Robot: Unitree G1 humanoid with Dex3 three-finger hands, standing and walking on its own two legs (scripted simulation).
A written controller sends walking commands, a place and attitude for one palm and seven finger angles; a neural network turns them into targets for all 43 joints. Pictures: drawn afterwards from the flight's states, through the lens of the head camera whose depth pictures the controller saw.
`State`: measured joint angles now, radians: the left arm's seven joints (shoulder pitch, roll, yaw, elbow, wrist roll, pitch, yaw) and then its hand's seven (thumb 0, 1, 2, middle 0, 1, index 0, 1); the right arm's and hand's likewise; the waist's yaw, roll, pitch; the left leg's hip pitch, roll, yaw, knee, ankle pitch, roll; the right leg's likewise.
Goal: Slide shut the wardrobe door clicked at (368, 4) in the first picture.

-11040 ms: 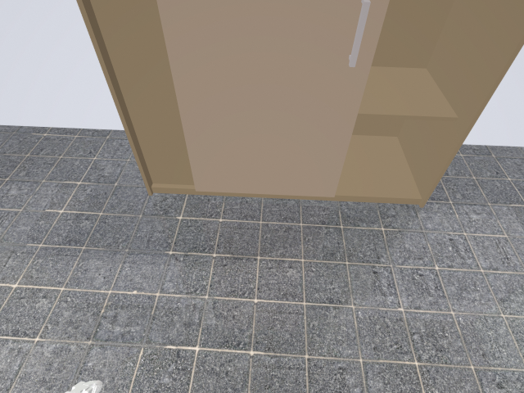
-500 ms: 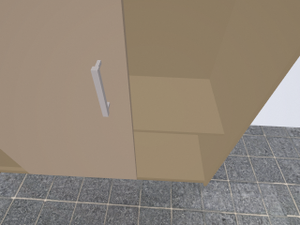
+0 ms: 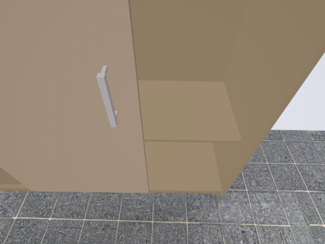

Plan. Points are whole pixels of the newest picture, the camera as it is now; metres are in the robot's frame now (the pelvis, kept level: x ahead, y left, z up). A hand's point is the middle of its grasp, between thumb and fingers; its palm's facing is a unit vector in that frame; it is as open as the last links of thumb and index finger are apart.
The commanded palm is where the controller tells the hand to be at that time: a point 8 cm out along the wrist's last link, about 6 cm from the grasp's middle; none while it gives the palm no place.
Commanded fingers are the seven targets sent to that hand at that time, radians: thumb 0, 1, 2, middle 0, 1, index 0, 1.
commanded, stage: come to a stop and stand still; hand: left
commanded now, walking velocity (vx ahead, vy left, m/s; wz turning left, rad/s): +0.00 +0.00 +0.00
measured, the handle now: (109, 98) +0.47 +0.19 +0.08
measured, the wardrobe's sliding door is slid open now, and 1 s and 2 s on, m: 0.45 0.45 0.45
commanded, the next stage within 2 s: look again from close up in 0.68 s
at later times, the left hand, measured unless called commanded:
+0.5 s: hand out of the picture +0.01 +0.18 -0.17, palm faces +0.01 -0.98 -0.20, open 7.4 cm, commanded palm none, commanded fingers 0.00 0.90 0.90 -0.20 -0.30 -0.20 -0.30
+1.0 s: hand out of the picture +0.00 +0.16 -0.17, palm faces +0.01 -0.99 -0.16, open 7.4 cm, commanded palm none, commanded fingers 0.00 0.90 0.90 -0.20 -0.30 -0.20 -0.30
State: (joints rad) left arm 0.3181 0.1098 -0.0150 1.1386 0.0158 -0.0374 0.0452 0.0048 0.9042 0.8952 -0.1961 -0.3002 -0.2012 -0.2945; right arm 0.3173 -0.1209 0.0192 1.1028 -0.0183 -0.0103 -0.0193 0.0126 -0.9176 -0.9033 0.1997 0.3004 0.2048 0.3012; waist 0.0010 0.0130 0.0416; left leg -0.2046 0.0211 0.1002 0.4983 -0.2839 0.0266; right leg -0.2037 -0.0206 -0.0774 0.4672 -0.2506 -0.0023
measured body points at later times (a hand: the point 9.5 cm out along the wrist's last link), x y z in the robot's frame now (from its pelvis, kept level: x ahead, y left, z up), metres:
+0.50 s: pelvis +0.00 +0.01 +0.00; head +0.01 +0.00 +0.45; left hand +0.01 +0.23 -0.16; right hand +0.00 -0.21 -0.16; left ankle -0.01 +0.10 -0.74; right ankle +0.00 -0.12 -0.74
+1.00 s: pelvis +0.02 +0.00 +0.00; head +0.03 +0.00 +0.45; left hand +0.00 +0.21 -0.16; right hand +0.00 -0.21 -0.16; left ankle -0.01 +0.10 -0.74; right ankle +0.00 -0.12 -0.74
